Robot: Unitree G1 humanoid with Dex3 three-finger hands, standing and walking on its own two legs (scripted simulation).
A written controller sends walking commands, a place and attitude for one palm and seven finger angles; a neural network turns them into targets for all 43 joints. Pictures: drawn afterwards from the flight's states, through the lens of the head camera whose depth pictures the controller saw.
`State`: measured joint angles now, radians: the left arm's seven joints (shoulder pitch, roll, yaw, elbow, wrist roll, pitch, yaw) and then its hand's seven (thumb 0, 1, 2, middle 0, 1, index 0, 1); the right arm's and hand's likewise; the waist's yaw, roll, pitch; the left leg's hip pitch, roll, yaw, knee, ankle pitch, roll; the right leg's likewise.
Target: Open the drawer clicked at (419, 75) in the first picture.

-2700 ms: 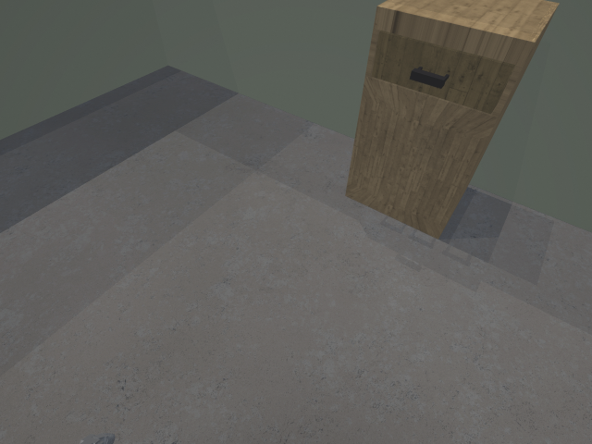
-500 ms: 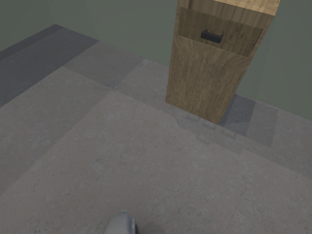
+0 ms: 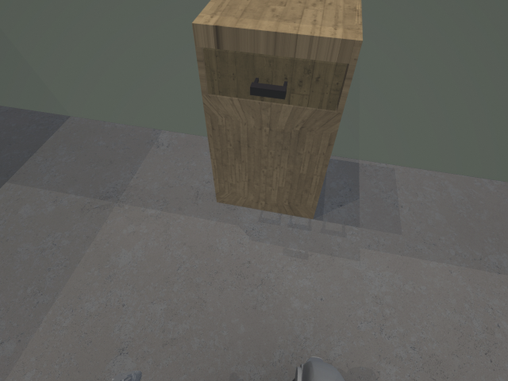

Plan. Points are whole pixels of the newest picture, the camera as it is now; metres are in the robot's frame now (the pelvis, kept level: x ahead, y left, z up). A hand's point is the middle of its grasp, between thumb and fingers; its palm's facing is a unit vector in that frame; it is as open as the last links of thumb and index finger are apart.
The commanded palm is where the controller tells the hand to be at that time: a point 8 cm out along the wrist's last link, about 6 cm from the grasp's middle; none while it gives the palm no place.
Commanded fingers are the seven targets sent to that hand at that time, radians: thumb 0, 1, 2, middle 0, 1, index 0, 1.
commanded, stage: turn to face it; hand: left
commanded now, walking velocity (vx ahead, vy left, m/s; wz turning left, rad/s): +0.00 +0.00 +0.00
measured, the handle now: (269, 86) +0.94 -0.03 -0.06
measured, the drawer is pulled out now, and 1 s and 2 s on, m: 0.00 0.00 0.00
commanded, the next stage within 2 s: take the last steps up to it in 0.18 s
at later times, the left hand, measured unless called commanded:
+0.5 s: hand (165, 338) +0.23 +0.19 -0.19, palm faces -0.10 -0.98 -0.16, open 7.3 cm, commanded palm none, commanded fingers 0.00 0.90 0.90 -0.20 -0.30 -0.20 -0.30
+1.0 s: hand (219, 266) +0.38 +0.09 -0.18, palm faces -0.19 -0.96 -0.19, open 7.3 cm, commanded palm none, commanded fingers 0.00 0.90 0.90 -0.20 -0.30 -0.20 -0.30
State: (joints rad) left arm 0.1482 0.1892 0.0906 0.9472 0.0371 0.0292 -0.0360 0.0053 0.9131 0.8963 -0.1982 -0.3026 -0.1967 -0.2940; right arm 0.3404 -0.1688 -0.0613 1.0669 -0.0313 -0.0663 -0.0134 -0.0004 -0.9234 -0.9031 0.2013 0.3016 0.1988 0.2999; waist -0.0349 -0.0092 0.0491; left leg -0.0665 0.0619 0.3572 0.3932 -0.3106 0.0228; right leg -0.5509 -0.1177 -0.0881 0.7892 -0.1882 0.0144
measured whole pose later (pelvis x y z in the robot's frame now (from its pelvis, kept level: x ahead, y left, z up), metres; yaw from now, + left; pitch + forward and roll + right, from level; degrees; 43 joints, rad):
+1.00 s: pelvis +0.28 -0.07 -0.01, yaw -12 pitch +0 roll -1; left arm 0.19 0.16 0.06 1.06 0.02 -0.06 0.00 0.00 0.93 0.90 -0.20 -0.30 -0.20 -0.29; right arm 0.43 -0.13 -0.05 1.17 -0.02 0.01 0.00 0.01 -0.91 -0.90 0.20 0.30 0.20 0.30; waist -0.04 0.03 0.04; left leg -0.30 0.14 0.10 0.99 -0.50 -0.02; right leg -0.31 -0.04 -0.16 0.57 -0.27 -0.03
